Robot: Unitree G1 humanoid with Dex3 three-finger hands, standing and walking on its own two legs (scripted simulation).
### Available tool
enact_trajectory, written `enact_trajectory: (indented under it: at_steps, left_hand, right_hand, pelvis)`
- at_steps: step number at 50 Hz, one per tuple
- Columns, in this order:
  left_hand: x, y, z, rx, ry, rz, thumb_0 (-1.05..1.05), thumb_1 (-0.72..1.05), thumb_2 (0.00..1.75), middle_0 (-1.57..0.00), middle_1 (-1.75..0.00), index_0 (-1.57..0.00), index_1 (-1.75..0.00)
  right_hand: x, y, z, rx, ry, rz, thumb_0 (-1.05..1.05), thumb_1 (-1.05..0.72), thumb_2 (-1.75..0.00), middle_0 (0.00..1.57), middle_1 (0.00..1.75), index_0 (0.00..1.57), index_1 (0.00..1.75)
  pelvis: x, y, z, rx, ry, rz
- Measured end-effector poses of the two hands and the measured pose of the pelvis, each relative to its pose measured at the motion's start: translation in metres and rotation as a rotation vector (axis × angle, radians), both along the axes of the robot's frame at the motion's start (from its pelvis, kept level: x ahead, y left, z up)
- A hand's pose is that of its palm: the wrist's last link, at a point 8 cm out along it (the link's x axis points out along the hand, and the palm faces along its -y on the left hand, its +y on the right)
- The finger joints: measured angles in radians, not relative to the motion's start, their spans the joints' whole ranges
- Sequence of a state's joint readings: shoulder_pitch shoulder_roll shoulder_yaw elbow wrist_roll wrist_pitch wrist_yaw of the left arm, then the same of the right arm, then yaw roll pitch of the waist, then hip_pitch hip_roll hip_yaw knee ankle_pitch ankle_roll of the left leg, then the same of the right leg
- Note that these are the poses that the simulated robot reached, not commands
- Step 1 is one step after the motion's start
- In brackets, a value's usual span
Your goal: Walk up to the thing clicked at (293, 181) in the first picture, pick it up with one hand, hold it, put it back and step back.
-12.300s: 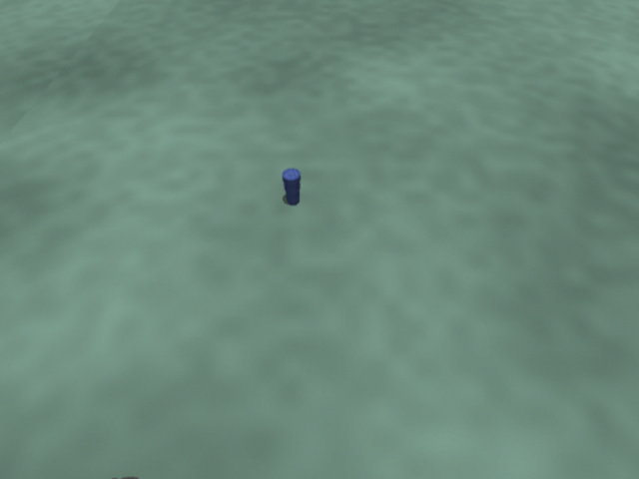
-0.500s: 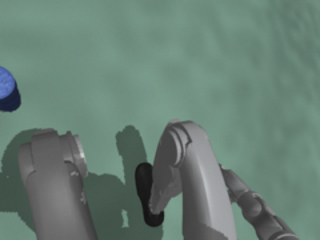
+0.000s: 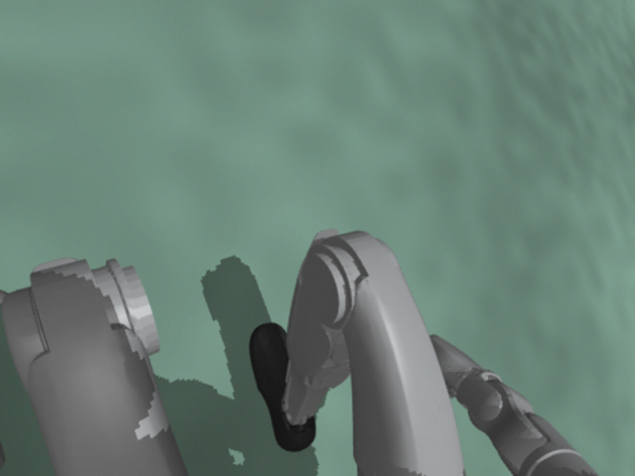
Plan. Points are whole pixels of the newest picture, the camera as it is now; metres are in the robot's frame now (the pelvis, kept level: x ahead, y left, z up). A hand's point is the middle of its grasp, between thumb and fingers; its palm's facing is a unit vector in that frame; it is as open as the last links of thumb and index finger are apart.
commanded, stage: rest palm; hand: left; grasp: from the side
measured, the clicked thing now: out of the picture +0.42 +0.32 -0.20
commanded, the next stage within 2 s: close in 0.14 s
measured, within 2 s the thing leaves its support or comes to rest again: leaves its support in 1.44 s
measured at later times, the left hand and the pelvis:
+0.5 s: hand out of the picture +0.39 +0.31 -0.17, palm faces +0.35 -0.94 +0.01, open 14.7 cm; pelvis +0.00 +0.00 +0.00, yaw -1 degrees
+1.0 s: hand out of the picture +0.41 +0.31 -0.17, palm faces +0.37 -0.93 +0.00, open 9.6 cm; pelvis +0.00 +0.00 +0.00, yaw -2 degrees
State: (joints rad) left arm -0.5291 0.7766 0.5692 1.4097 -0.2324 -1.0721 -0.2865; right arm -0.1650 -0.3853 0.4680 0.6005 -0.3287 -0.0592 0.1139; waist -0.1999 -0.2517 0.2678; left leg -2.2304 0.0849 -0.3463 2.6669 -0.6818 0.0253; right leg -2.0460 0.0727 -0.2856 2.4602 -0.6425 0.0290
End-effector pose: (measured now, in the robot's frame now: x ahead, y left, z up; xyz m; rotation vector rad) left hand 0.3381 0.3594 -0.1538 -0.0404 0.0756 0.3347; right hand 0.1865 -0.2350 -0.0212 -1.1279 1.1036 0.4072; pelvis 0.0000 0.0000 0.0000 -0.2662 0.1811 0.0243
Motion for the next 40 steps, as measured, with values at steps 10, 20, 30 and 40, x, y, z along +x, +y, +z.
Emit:
enact_trajectory:
  at_steps: [10,20,30,40]
  left_hand:
    - [0.008,-0.009,-0.015,0.011,-0.014,0.005,-0.01,-0.55,0.07,-0.06,-0.06,-0.06,-0.05]
    - [0.009,-0.008,-0.019,0.028,-0.014,0.013,-0.01,-0.37,0.18,-0.18,-0.14,-0.16,-0.14]
    - [0.021,-0.011,-0.017,0.024,-0.022,0.024,0.00,-0.09,0.38,-0.36,-0.32,-0.34,-0.32]
    - [0.024,-0.007,-0.016,0.034,-0.018,0.033,0.01,0.16,0.57,-0.55,-0.52,-0.50,-0.52]
  right_hand:
    - [0.000,0.006,0.003,-0.032,0.027,0.018,0.00,-0.92,-0.90,0.20,0.30,0.20,0.30]
    - [0.007,0.008,-0.001,-0.043,0.054,0.040,0.00,-0.91,-0.90,0.20,0.30,0.20,0.30]
    - [0.008,0.011,0.000,-0.044,0.045,0.037,0.00,-0.90,-0.90,0.20,0.30,0.20,0.30]
    - [-0.002,0.009,0.001,-0.056,0.073,0.019,0.00,-0.89,-0.90,0.20,0.30,0.20,0.30]
  pelvis:
    - [0.002,0.002,-0.002,-0.017,-0.010,-0.010]
    - [0.003,0.003,-0.002,-0.023,-0.007,-0.009]
    - [0.004,0.004,-0.001,-0.031,-0.006,-0.016]
    - [0.003,0.004,0.000,-0.034,-0.007,-0.020]
